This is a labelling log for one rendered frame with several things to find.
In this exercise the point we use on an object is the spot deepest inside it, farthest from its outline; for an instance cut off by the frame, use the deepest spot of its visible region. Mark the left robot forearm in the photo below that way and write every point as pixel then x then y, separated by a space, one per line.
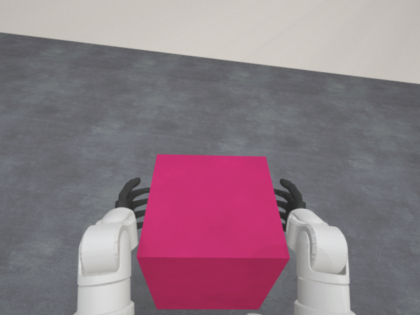
pixel 104 265

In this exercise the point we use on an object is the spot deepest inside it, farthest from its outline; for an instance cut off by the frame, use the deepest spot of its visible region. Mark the right robot forearm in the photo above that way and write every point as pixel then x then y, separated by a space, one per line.
pixel 322 265

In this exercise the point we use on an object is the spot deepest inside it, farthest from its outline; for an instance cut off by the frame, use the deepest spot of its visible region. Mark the left robot hand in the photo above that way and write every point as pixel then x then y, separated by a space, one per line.
pixel 126 197

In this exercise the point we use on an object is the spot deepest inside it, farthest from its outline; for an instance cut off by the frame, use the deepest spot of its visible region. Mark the right robot hand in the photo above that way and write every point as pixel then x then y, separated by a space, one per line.
pixel 294 200

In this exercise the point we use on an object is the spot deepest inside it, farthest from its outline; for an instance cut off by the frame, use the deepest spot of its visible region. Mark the carton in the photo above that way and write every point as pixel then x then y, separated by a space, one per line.
pixel 212 236

